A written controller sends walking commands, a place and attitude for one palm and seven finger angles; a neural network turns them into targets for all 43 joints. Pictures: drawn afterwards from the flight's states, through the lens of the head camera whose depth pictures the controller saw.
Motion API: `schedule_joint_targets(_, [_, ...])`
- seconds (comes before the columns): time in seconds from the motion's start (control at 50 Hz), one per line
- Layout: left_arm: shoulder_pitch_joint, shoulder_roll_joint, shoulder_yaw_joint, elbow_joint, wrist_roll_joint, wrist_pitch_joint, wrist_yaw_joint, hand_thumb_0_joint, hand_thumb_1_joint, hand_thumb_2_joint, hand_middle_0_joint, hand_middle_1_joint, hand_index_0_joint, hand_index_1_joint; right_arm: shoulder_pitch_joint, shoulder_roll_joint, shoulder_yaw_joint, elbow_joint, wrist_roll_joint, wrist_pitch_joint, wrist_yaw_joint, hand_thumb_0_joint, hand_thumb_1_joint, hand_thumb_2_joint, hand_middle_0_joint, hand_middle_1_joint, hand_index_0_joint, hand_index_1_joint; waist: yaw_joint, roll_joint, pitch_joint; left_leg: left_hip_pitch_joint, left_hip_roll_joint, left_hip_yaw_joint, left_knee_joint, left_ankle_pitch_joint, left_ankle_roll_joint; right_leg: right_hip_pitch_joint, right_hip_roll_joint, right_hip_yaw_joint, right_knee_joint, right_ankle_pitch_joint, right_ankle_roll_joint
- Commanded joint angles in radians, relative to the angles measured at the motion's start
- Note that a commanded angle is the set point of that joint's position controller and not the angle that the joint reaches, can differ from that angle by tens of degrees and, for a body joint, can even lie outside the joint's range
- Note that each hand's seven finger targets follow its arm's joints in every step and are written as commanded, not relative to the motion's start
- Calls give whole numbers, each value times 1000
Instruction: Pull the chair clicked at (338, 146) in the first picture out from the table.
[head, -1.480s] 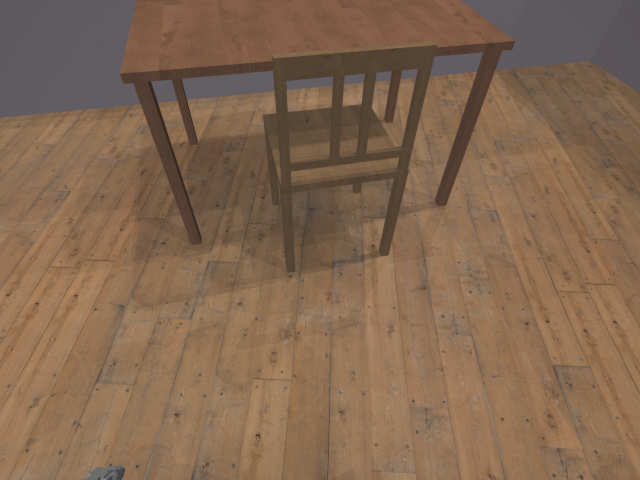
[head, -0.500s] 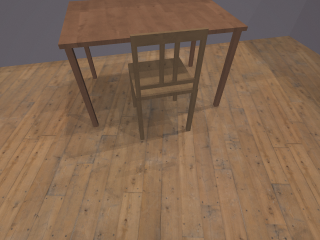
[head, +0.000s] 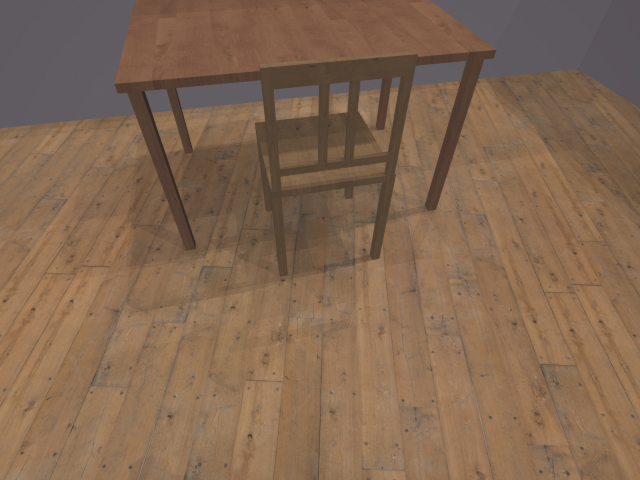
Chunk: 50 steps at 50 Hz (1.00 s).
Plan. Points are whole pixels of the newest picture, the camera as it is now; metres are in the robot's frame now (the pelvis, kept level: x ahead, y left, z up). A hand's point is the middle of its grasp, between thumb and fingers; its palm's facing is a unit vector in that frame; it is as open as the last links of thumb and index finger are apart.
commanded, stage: walk to a spot facing it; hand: left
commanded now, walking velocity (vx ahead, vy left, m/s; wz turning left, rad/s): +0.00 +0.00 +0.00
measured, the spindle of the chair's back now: (323, 125) +1.04 +0.05 -0.12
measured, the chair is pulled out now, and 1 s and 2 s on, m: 0.00 0.00 0.00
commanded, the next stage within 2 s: none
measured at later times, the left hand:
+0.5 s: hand out of the picture +0.05 +0.18 -0.18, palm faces -0.13 -0.95 -0.28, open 7.4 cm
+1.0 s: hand out of the picture +0.16 +0.21 -0.19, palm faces -0.34 -0.92 -0.20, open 7.4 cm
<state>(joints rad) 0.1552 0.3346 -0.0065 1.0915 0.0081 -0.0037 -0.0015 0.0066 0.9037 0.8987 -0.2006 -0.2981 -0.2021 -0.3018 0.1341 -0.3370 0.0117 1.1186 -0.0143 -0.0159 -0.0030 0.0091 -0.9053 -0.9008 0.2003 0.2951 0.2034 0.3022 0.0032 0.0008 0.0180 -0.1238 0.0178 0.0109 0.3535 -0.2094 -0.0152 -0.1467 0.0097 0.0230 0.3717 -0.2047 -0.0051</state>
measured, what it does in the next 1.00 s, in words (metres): steps on the spot, turning right: left foot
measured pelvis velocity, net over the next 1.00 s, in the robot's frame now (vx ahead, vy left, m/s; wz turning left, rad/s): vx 0.08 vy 0.02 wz -0.48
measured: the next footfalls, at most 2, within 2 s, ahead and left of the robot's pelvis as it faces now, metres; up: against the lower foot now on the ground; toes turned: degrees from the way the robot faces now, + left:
left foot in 0.94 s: +0.15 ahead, +0.10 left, +0.00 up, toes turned -24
right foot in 1.42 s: +0.26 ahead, -0.24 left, +0.00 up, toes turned -51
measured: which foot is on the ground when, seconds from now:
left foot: down 0.00-0.44, up 0.46-0.92, down 0.94-1.00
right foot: down 0.00-0.92, up 0.94-1.00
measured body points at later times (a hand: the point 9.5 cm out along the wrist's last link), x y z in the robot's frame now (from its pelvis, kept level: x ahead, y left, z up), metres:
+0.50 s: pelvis -0.02 -0.02 -0.03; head +0.01 -0.05 +0.42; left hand +0.06 +0.23 -0.16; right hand +0.02 -0.28 -0.18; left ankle -0.02 +0.13 -0.71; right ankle -0.01 -0.10 -0.75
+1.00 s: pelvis +0.08 +0.02 -0.01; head +0.10 +0.04 +0.44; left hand +0.18 +0.26 -0.17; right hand +0.07 -0.25 -0.13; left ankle +0.11 +0.12 -0.75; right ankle -0.01 -0.09 -0.71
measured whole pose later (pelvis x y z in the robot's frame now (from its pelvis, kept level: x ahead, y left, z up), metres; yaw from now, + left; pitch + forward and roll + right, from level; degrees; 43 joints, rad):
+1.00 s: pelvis +0.08 +0.02 -0.01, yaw -27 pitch +2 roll -1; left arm 0.37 0.25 0.10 0.99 0.03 0.03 -0.03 0.01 0.91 0.90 -0.20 -0.30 -0.20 -0.30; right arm 0.21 -0.20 -0.03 0.89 -0.03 -0.06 -0.01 0.01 -0.91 -0.90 0.20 0.29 0.20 0.30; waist 0.04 -0.05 -0.02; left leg -0.24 0.02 0.06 0.52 -0.31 0.02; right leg -0.39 0.07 0.11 0.87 -0.43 -0.02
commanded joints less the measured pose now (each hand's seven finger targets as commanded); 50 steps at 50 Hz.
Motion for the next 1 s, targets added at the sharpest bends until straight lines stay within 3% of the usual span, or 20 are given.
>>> schedule_joint_targets(0.0, [-40, 204, 42, -66, 3, -26, 15, 0, 900, 900, -200, -300, -200, -300, -52, -196, -41, -59, 7, -18, -13, 0, -900, -900, 200, 300, 200, 300, -2, -8, -35, 10, 104, -91, -50, 122, 38, -9, -122, 104, -63, 134, -25])
schedule_joint_targets(0.08, [-50, 209, 46, -75, 3, -22, 13, 0, 900, 900, -200, -300, -200, -300, -42, -206, -46, -60, 4, -21, -17, 0, -900, -900, 200, 300, 200, 300, -6, 6, -45, 32, 113, -73, -40, 147, 35, -18, -114, 116, -44, 185, -30])
schedule_joint_targets(0.14, [10, 110, 37, -81, 3, 8, 17, 0, 900, 900, -200, -300, -200, -300, 19, -96, -38, -69, 3, -4, -24, 0, -900, -900, 200, 300, 200, 300, -9, 4, -55, 44, 125, -23, 23, 188, 22, -60, -104, 122, 33, 273, -20])
schedule_joint_targets(0.22, [38, 95, 53, -135, 9, 33, 11, 0, 900, 900, -200, -300, -200, -300, 38, -110, -65, -129, 1, 16, -31, 0, -900, -900, 200, 300, 200, 300, -10, 43, -28, 21, 171, -24, 48, 128, 42, -166, -57, 121, 149, 218, -14])
schedule_joint_targets(0.26, [53, 80, 59, -161, 11, 40, 5, 0, 900, 900, -200, -300, -200, -300, 30, -122, -79, -159, -1, 19, -33, 0, -900, -900, 200, 300, 200, 300, -5, 90, -21, -3, 222, -49, 37, 121, 73, -208, -23, 92, 253, 148, -5])
schedule_joint_targets(0.32, [80, 39, 70, -195, 13, 49, -2, 0, 900, 900, -200, -300, -200, -300, 8, -123, -96, -197, -3, 14, -30, 0, -900, -900, 200, 300, 200, 300, 10, 183, -14, -52, 350, -79, 12, 246, 166, -233, -14, -6, 478, -247, 16])
schedule_joint_targets(0.34, [97, 28, 75, -201, 12, 49, -5, 0, 900, 900, -200, -300, -200, -300, -12, -118, -98, -209, -6, 14, -30, 0, -900, -900, 200, 300, 200, 300, 25, 178, -3, -78, 353, -47, 46, 287, 166, -205, -37, -7, 457, -268, 12])
schedule_joint_targets(0.38, [203, 30, 87, -183, 17, 37, -9, 0, 900, 900, -200, -300, -200, -300, -42, -106, -101, -226, -7, 21, -27, 0, -900, -900, 200, 300, 200, 300, 77, 78, -13, -164, 269, 67, 261, 206, 81, -57, -46, -15, 226, -43, 6])
schedule_joint_targets(0.4, [236, 124, 104, -187, 29, 19, 2, 0, 900, 900, -200, -300, -200, -300, -12, -46, -95, -245, 3, 31, -21, 0, -900, -900, 200, 300, 200, 300, 77, -240, -20, -315, 117, 158, 538, -97, -10, 3, -204, 276, 16, 194, -43])
schedule_joint_targets(0.42, [239, 176, 109, -200, 18, 17, 12, 0, 900, 900, -200, -300, -200, -300, -28, -4, -85, -281, 7, 36, -20, 0, -900, -900, 200, 300, 200, 300, 70, -327, -4, -422, 20, 71, 716, -390, -37, -52, -371, 526, -87, 344, -155])
schedule_joint_targets(0.44, [238, 146, 110, -206, 11, 18, 21, 0, 900, 900, -200, -300, -200, -300, -48, -22, -86, -274, 5, 45, -22, 0, -900, -900, 200, 300, 200, 300, 80, -276, -19, -412, 38, -43, 781, -352, -21, -89, -328, 555, -143, 115, -159])
schedule_joint_targets(0.5, [127, 78, 102, -236, 6, 7, 15, 0, 900, 900, -200, -300, -200, -300, -7, -27, -93, -241, -9, 31, -4, 0, -900, -900, 200, 300, 200, 300, 19, -94, -9, -444, 78, -40, 787, -146, -35, -68, -227, 431, -153, -195, -163])
schedule_joint_targets(0.72, [268, 46, 113, -181, 17, -30, 2, 0, 900, 900, -200, -300, -200, -300, -50, 31, -90, -285, -9, -8, 6, 0, -900, -900, 200, 300, 200, 300, 60, -136, -18, -465, 45, -1, 526, -125, -47, 27, -181, 443, -165, -227, -195])
schedule_joint_targets(0.8, [241, 61, 119, -192, 21, -25, 1, 0, 900, 900, -200, -300, -200, -300, -38, 43, -87, -304, 2, -24, 4, 0, -900, -900, 200, 300, 200, 300, 55, -166, -4, -315, 4, 5, 356, -172, -29, -63, -169, 464, -138, -176, -194])
schedule_joint_targets(0.86, [161, 56, 125, -215, 14, -15, 0, 0, 900, 900, -200, -300, -200, -300, 97, 28, -87, -270, 7, -41, -11, 0, -900, -900, 200, 300, 200, 300, -14, -139, -25, 5, -22, 14, 100, -74, -16, -241, -83, 406, -17, -170, -140])
schedule_joint_targets(0.88, [144, 15, 115, -231, 11, -15, -5, 0, 900, 900, -200, -300, -200, -300, 202, -22, -95, -237, 8, -50, -26, 0, -900, -900, 200, 300, 200, 300, -58, -28, -67, 229, 72, -64, 4, -134, 2, -391, -17, 340, 122, -196, -100])
schedule_joint_targets(0.9, [154, -55, 107, -246, 4, -15, -19, 0, 900, 900, -200, -300, -200, -300, 300, -134, -122, -221, -4, -48, -31, 0, -900, -900, 200, 300, 200, 300, -99, 285, -104, 356, 341, -391, -109, -393, 70, -592, 106, 167, 415, -342, -46])
schedule_joint_targets(0.92, [100, -39, 113, -284, 12, -27, -24, 0, 900, 900, -200, -300, -200, -300, 321, -162, -121, -232, -8, -45, -31, 0, -900, -900, 200, 300, 200, 300, -97, 263, -16, 237, 499, -545, -204, -489, 161, -664, 47, 48, 597, -364, -9])
schedule_joint_targets(0.94, [60, -12, 121, -274, 23, -27, -30, 0, 900, 900, -200, -300, -200, -300, 276, -104, -107, -236, -14, -44, -25, 0, -900, -900, 200, 300, 200, 300, -83, 148, 43, 103, 463, -526, -233, -508, 171, -637, -6, 53, 708, -292, -7])
schedule_joint_targets(0.98, [90, -28, 124, -232, 31, -12, -49, 0, 900, 900, -200, -300, -200, -300, 187, -14, -77, -239, -10, -55, -25, 0, -900, -900, 200, 300, 200, 300, -12, 138, 128, -9, 351, -288, -223, -296, 116, -619, -62, 32, 804, -121, 6])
